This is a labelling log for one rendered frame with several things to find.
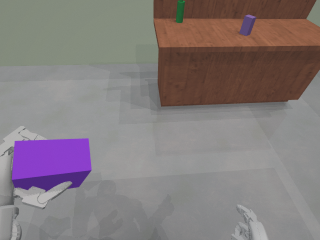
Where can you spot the sponge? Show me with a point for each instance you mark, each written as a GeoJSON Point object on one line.
{"type": "Point", "coordinates": [47, 163]}

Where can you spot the table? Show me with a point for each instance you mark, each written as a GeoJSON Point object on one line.
{"type": "Point", "coordinates": [206, 61]}

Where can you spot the robot right hand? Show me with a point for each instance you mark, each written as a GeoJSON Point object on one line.
{"type": "Point", "coordinates": [255, 229]}

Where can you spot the robot left hand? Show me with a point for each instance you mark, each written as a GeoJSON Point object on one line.
{"type": "Point", "coordinates": [34, 197]}

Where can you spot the robot left forearm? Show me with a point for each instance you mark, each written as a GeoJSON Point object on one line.
{"type": "Point", "coordinates": [10, 229]}

